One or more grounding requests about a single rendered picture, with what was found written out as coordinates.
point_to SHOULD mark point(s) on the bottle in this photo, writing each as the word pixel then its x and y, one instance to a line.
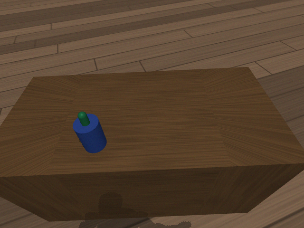
pixel 90 133

